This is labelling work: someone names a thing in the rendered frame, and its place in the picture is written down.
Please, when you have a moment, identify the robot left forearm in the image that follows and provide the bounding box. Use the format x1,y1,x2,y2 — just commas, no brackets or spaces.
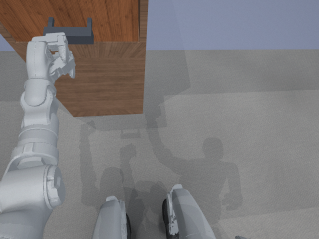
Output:
0,78,59,212

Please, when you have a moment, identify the robot left thigh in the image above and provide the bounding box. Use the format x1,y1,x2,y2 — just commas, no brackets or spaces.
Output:
91,199,127,239

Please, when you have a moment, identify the cabinet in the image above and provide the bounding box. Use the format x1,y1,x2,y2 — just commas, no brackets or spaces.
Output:
0,0,149,117

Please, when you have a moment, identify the left robot upper arm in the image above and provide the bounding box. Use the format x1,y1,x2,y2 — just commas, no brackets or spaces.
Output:
0,164,66,239

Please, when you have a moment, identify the drawer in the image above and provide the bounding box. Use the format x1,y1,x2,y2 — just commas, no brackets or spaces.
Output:
0,0,139,42

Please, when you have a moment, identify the robot thigh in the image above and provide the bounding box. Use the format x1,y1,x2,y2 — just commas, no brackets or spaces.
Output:
91,199,127,239
166,188,216,239

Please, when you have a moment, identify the robot right thigh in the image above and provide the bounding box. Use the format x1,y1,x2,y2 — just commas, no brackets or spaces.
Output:
166,188,216,239

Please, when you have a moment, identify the handle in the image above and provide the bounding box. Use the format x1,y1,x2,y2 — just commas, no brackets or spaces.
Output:
43,17,94,45

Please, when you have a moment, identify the robot left hand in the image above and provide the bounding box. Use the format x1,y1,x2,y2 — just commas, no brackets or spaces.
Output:
26,32,76,85

